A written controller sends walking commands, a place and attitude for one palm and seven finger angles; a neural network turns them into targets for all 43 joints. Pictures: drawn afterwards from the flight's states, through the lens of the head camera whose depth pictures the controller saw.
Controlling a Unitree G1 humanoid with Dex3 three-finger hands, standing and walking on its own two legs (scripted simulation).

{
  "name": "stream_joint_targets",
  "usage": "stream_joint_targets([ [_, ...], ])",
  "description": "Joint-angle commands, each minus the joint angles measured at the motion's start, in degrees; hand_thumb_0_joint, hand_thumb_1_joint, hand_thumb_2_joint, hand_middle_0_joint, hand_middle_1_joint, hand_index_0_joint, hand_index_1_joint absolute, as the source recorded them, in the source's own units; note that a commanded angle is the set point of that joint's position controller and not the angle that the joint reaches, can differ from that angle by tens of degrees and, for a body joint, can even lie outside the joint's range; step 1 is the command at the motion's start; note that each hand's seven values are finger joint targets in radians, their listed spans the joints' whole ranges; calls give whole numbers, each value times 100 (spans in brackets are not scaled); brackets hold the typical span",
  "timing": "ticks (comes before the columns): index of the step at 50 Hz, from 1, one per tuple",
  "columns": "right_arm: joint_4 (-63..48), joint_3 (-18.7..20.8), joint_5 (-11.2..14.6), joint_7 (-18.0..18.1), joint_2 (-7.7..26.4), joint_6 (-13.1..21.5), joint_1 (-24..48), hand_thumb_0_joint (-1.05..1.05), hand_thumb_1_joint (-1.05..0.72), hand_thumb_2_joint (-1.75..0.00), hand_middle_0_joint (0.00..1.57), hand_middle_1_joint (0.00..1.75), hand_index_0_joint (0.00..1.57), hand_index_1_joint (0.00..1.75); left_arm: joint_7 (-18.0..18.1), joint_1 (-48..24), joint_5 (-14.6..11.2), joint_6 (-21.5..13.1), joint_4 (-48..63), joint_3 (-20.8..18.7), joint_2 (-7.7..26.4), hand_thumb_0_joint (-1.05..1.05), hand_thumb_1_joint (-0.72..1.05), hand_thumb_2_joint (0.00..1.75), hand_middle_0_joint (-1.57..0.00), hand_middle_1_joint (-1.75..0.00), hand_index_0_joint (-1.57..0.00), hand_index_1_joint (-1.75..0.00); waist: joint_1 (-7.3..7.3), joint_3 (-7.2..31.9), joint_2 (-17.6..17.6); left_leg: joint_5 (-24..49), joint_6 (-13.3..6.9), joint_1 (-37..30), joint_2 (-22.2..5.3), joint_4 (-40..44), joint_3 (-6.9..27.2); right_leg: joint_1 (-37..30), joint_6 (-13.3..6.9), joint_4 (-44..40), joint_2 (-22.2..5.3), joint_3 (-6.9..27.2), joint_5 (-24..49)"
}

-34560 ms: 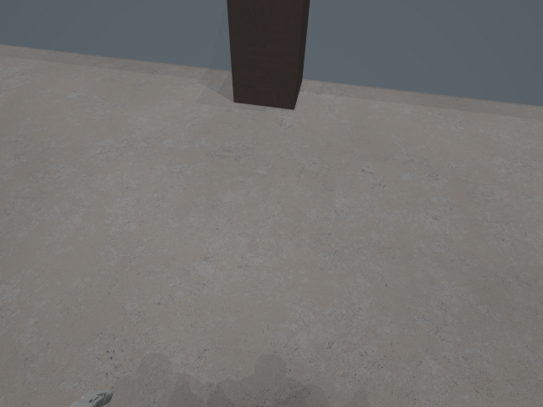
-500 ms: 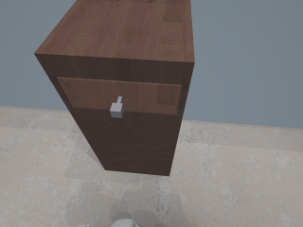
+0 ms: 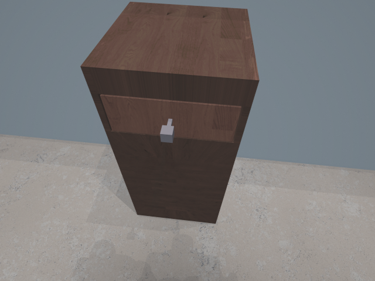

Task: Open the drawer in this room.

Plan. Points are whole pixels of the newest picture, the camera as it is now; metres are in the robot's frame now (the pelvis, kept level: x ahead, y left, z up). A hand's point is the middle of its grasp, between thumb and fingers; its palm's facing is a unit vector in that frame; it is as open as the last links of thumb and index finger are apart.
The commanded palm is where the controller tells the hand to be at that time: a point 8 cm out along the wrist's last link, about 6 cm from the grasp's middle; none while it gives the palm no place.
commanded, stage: come to a stop and stand still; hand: left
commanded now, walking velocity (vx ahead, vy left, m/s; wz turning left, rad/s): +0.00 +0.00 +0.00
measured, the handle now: (168, 129) +0.50 +0.10 +0.00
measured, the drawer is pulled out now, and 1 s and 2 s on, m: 0.00 0.00 0.00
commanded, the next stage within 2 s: look again from close up in 0.44 s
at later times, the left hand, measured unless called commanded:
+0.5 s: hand out of the picture -0.06 +0.14 -0.17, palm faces +0.05 -0.99 -0.15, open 7.3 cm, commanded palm none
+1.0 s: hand out of the picture +0.02 +0.19 -0.18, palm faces +0.05 -0.98 -0.19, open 7.3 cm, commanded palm none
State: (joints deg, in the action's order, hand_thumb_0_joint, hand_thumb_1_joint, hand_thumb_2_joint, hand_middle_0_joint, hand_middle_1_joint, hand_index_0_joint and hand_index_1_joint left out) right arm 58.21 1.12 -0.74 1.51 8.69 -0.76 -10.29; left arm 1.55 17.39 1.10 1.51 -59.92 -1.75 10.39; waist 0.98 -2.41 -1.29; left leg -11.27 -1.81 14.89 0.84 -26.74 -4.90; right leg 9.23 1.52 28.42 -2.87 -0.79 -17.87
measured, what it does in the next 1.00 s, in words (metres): stands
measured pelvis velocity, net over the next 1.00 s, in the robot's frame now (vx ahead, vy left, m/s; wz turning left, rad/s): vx -0.02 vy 0.01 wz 0.02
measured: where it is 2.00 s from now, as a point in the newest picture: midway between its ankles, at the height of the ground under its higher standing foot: outside the picture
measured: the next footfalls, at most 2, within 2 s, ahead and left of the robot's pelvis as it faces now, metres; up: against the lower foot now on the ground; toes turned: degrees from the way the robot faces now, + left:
left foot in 1.78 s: -0.02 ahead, +0.06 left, +0.00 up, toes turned +10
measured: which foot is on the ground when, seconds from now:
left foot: down 0.00-1.00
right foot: down 0.00-1.00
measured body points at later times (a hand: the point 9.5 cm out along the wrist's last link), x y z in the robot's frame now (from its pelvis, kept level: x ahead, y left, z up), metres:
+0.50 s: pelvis -0.03 -0.01 +0.00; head -0.03 -0.01 +0.45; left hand -0.06 +0.19 -0.16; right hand -0.10 -0.22 -0.16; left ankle +0.03 +0.10 -0.74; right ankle -0.04 -0.13 -0.74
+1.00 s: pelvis -0.02 +0.01 -0.01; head -0.03 +0.03 +0.44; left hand +0.01 +0.24 -0.16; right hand +0.05 -0.22 -0.14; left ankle +0.03 +0.10 -0.74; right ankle -0.04 -0.13 -0.74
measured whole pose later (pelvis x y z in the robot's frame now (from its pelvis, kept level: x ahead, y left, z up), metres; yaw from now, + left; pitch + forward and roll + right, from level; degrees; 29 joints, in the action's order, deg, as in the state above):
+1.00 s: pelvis -0.02 +0.01 -0.01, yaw +1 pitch -2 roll -1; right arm 56.0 0.3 -1.0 1.6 10.0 0.0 -14.3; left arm 2.5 17.8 1.4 -0.2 -55.8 -0.2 9.5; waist -0.1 0.0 -0.4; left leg -13.7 -2.4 17.8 -0.5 -33.6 -3.1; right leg 9.7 1.6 30.9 -1.5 -2.3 -19.0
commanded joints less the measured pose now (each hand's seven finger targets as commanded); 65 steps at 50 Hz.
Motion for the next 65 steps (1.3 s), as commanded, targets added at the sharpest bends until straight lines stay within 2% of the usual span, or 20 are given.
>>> stream_joint_targets([
  [1,-67,131,76,-16,514,107,-424,0,-90,-90,20,30,20,30,101,317,-26,-204,71,-12,538,0,90,90,-20,-30,-20,-30,-187,440,-101,620,73,-503,-574,421,681,-94,-332,-828,-705,538,1725],
  [2,-2,114,57,-28,489,85,-421,0,-90,-90,20,30,20,30,95,261,-23,-212,28,3,514,0,90,90,-20,-30,-20,-30,-187,366,-132,604,97,-554,-552,443,663,37,-349,-799,-656,495,1584],
  [3,69,126,28,-19,475,49,-386,0,-90,-90,20,30,20,30,96,234,-27,-228,-13,11,459,0,90,90,-20,-30,-20,-30,-180,227,-624,439,125,-625,-560,384,586,270,-340,-924,-582,527,1252],
  [4,128,118,26,-22,510,35,-456,0,-90,-90,20,30,20,30,96,185,-35,-229,-22,45,417,0,90,90,-20,-30,-20,-30,-209,46,-783,241,136,-635,-554,444,573,478,-337,-1070,-585,534,814],
  [6,270,88,18,-34,520,15,-567,0,-90,-90,20,30,20,30,90,172,-39,-202,-65,70,364,0,90,90,-20,-30,-20,-30,-228,-359,-598,-25,130,-661,-578,590,631,925,-305,-1300,-491,545,-235],
  [13,559,36,-15,-31,423,-27,-944,0,-90,-90,20,30,20,30,96,456,-29,-144,-189,47,320,0,90,90,-20,-30,-20,-30,-165,-786,183,-897,140,-111,-559,864,743,1086,-271,-1370,-317,503,-1102],
  [19,621,48,-38,-4,325,-23,-1227,0,-90,-90,20,30,20,30,88,674,-26,-129,-244,15,177,0,90,90,-20,-30,-20,-30,-117,-672,220,-1261,120,192,-563,933,855,985,-277,-1218,-230,442,-1172],
  [26,670,45,-14,37,182,60,-1404,0,-90,-90,20,30,20,30,98,862,-43,-189,-307,45,-46,0,90,90,-20,-30,-20,-30,-113,-323,142,-717,104,1,-608,834,861,771,-317,-1030,-230,394,-435],
  [27,-128,135,-80,-49,844,102,-1154,0,-90,-90,20,30,20,30,57,375,143,-328,365,81,1061,0,90,90,-20,-30,-20,-30,-293,-1052,-203,-468,121,271,-303,516,888,1077,-414,-861,-10,279,-404],
  [28,-135,180,-98,20,808,202,-1073,0,-90,-90,20,30,20,30,95,270,67,-273,262,-22,617,0,90,90,-20,-30,-20,-30,-241,-203,440,-928,65,355,-638,219,972,944,-441,-530,-298,255,-849],
  [29,-37,128,-96,45,466,178,-1123,0,-90,-90,20,30,20,30,126,476,74,-268,156,18,345,0,90,90,-20,-30,-20,-30,-219,153,434,-933,42,419,-555,89,991,744,-469,-576,-277,361,-698],
  [30,-109,98,-88,47,416,146,-1255,0,-90,-90,20,30,20,30,132,584,44,-277,216,59,343,0,90,90,-20,-30,-20,-30,-227,267,281,-809,42,385,-476,-144,913,741,-500,-652,-349,425,-671],
  [33,-223,40,-105,5,252,102,-1397,0,-90,-90,20,30,20,30,148,411,21,-269,334,35,392,0,90,90,-20,-30,-20,-30,-330,52,-476,-453,60,291,-332,-720,634,1220,-620,-894,-614,670,-860],
  [35,-236,40,-70,9,256,136,-1452,0,-90,-90,20,30,20,30,151,395,23,-268,401,39,358,0,90,90,-20,-30,-20,-30,-325,-84,-207,-79,38,196,-407,-518,658,1257,-592,-688,-482,562,-328],
  [39,-267,41,-27,48,534,197,-1268,0,-90,-90,20,30,20,30,167,765,22,-242,394,55,294,0,90,90,-20,-30,-20,-30,-97,-124,614,1179,-151,238,-784,-102,1025,647,-377,-95,-77,124,705],
  [43,-338,51,-25,49,631,200,-1056,0,-90,-90,20,30,20,30,166,782,14,-229,462,58,359,0,90,90,-20,-30,-20,-30,-59,-99,249,1416,-136,159,-706,-137,907,432,-335,-126,-139,180,1097],
  [53,-500,89,-20,-27,811,113,-580,0,-90,-90,20,30,20,30,112,553,35,-175,638,54,475,0,90,90,-20,-30,-20,-30,-85,-165,304,-310,-92,207,-670,470,1008,477,-261,-437,-162,197,417],
  [59,-414,102,-10,-54,823,98,-555,0,-90,-90,20,30,20,30,98,611,36,-195,569,63,466,0,90,90,-20,-30,-20,-30,-98,-28,117,-553,-72,110,-655,597,1020,442,-243,-558,-209,225,354],
  [61,-330,119,-17,-39,879,110,-607,0,-90,-90,20,30,20,30,71,654,44,-184,517,70,428,0,90,90,-20,-30,-20,-30,-134,6,118,-728,-86,22,-770,775,1125,498,-214,-529,-128,128,317],
  [65,-239,236,-33,48,1109,59,-647,0,-90,-90,20,30,20,30,0,856,90,-39,467,42,316,0,90,90,-20,-30,-20,-30,-134,-106,669,-1432,-245,95,-1264,1410,1646,669,-154,-30,97,-184,161],
])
